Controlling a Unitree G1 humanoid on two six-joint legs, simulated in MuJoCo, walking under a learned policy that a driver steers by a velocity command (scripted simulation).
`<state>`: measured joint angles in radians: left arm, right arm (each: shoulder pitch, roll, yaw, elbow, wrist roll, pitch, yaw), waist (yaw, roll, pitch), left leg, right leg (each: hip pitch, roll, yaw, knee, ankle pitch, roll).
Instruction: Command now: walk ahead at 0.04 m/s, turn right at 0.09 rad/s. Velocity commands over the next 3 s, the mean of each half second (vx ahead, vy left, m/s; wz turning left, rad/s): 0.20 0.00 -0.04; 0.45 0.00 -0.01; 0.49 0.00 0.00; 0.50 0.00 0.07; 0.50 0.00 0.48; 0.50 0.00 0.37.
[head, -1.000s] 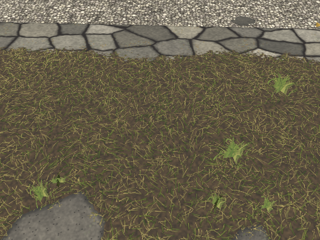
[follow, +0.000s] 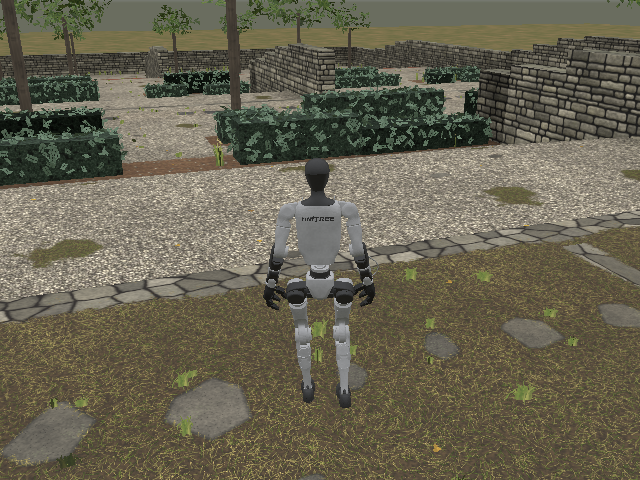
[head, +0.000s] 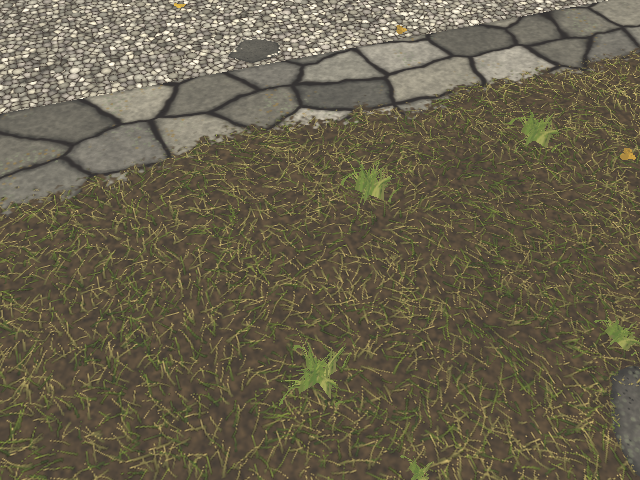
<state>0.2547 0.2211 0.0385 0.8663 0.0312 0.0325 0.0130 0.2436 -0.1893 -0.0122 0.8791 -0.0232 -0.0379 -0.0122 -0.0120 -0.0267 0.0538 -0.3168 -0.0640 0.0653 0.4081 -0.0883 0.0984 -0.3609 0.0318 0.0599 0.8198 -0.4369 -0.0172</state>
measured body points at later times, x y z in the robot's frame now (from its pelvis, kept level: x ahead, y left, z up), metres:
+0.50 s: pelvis +0.10 +0.03 +0.00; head +0.10 +0.05 +0.45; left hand +0.07 +0.28 -0.16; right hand +0.14 -0.23 -0.13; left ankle +0.08 +0.10 -0.74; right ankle +0.02 -0.10 -0.70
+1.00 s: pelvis +0.35 +0.01 -0.01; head +0.38 +0.01 +0.44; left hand +0.46 +0.26 -0.14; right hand +0.30 -0.22 -0.16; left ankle +0.18 +0.11 -0.64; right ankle +0.42 -0.04 -0.74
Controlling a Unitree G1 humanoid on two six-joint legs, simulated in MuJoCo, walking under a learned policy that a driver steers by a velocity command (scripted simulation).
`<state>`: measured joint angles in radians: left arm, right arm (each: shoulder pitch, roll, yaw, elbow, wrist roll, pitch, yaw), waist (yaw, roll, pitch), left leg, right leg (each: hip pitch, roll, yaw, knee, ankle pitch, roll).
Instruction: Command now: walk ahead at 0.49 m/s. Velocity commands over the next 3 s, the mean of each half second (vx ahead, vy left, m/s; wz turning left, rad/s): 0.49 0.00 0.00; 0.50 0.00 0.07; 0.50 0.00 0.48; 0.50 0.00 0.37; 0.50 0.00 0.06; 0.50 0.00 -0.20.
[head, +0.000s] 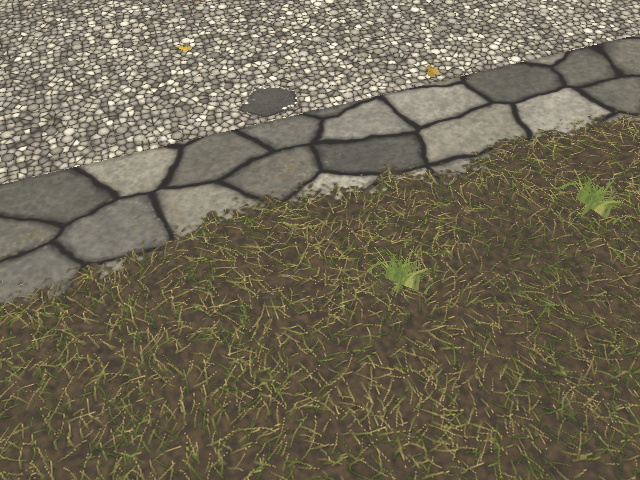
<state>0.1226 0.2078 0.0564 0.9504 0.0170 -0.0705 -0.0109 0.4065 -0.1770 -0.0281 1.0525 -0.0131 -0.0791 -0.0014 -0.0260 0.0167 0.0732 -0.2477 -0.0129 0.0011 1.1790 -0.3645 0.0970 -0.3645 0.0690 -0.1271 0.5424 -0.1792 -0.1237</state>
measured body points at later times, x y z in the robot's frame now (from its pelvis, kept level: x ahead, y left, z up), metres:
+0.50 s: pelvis +0.28 +0.04 +0.00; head +0.32 +0.05 +0.44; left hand +0.19 +0.27 -0.15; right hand +0.47 -0.18 -0.11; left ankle +0.39 +0.11 -0.73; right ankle +0.09 -0.05 -0.69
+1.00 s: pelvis +0.55 +0.03 +0.00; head +0.59 +0.02 +0.45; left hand +0.76 +0.24 -0.10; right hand +0.45 -0.20 -0.14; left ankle +0.39 +0.11 -0.72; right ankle +0.69 -0.06 -0.72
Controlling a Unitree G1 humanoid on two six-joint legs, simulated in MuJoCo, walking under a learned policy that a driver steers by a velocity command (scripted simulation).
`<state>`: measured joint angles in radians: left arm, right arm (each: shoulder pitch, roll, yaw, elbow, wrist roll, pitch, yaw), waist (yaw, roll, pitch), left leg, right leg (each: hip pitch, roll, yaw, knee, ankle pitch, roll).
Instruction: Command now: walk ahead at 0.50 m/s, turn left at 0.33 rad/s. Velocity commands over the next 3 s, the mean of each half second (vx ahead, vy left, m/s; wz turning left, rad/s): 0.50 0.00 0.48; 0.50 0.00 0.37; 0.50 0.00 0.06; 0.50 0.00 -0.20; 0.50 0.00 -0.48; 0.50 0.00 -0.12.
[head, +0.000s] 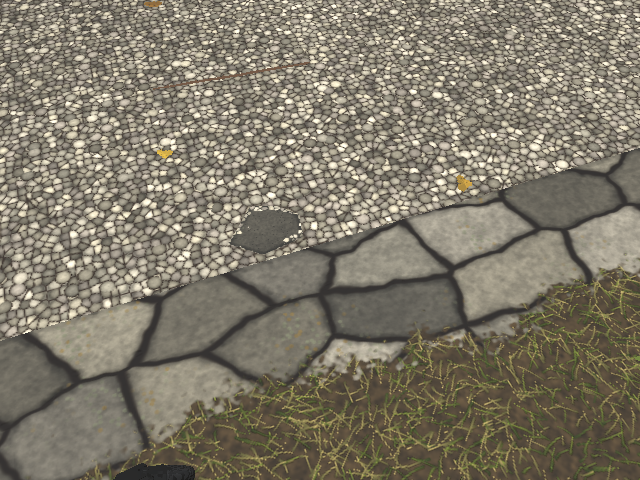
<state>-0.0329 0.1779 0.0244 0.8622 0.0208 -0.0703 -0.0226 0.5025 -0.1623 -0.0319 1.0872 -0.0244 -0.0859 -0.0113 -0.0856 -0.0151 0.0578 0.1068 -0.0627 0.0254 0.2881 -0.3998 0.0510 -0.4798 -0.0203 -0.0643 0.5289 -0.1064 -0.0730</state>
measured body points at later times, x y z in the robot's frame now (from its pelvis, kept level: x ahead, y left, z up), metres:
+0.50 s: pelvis +0.25 +0.01 +0.01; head +0.28 +0.03 +0.45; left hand +0.13 +0.23 -0.14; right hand +0.49 -0.15 -0.11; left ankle +0.36 +0.14 -0.70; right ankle +0.14 -0.10 -0.73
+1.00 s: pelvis +0.49 +0.13 +0.01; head +0.51 +0.15 +0.46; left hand +0.54 +0.41 -0.11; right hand +0.58 -0.12 -0.12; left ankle +0.36 +0.12 -0.73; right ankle +0.71 +0.08 -0.68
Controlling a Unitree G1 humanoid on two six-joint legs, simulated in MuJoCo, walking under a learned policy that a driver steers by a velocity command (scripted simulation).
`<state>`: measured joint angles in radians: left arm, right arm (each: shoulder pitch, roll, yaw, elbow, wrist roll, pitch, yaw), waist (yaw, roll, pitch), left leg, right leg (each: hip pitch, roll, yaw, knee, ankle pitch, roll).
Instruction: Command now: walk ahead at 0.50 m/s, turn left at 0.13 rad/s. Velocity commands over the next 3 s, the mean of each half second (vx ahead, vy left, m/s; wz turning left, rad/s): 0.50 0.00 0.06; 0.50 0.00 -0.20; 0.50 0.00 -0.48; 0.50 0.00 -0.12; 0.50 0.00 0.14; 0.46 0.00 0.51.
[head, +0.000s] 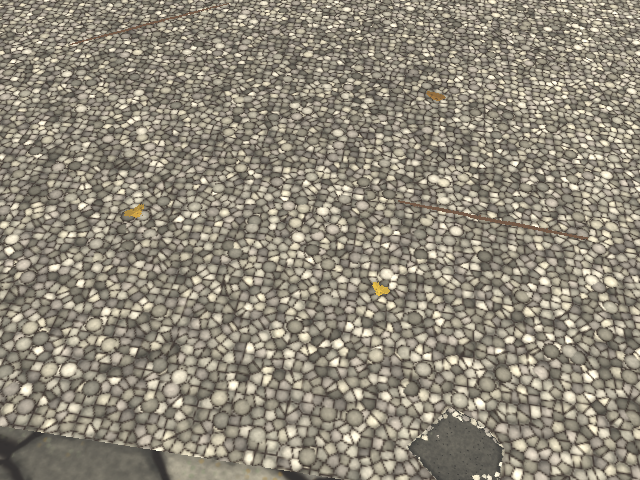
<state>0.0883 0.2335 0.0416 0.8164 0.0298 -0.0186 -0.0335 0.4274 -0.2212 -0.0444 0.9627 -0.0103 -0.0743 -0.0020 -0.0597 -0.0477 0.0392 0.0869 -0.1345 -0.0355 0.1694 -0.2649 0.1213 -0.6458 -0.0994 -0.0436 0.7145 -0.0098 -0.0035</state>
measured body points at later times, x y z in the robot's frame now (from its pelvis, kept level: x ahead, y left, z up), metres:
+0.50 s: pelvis +0.28 -0.04 +0.01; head +0.30 -0.05 +0.46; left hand +0.24 +0.21 -0.13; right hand +0.42 -0.27 -0.12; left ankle +0.42 +0.12 -0.68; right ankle +0.22 -0.11 -0.74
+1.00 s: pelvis +0.55 +0.02 +0.01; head +0.56 +0.02 +0.46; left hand +0.67 +0.26 -0.13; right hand +0.51 -0.24 -0.13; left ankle +0.51 +0.08 -0.74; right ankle +0.64 -0.15 -0.66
